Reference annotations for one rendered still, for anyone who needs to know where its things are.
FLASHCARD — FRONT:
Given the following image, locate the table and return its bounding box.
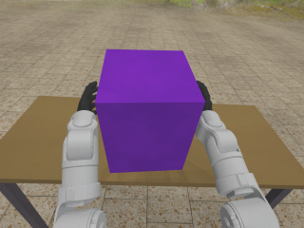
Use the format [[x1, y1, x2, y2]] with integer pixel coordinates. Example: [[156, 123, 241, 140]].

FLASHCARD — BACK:
[[0, 95, 304, 228]]

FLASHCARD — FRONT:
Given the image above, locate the left robot hand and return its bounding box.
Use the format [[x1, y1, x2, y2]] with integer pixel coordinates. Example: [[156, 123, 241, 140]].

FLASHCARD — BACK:
[[77, 81, 98, 115]]

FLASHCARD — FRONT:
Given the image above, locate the right robot hand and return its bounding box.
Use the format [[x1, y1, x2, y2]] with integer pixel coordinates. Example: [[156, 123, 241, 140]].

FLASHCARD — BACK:
[[197, 81, 213, 111]]

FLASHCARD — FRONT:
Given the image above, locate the robot left upper arm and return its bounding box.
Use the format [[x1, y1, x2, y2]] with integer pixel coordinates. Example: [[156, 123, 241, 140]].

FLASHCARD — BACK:
[[54, 208, 107, 228]]

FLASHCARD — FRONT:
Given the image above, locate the robot right forearm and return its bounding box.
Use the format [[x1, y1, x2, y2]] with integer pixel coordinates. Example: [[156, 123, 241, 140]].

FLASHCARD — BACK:
[[195, 110, 280, 228]]

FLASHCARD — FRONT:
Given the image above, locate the robot right upper arm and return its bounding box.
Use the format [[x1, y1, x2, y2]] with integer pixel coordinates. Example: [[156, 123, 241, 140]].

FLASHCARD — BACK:
[[219, 197, 279, 228]]

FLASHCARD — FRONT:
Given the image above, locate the robot left forearm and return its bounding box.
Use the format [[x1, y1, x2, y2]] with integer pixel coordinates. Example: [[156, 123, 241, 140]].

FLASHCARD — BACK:
[[52, 110, 101, 228]]

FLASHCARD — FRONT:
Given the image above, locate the carton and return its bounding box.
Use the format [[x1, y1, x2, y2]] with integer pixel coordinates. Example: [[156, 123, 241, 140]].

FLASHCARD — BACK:
[[95, 49, 206, 173]]

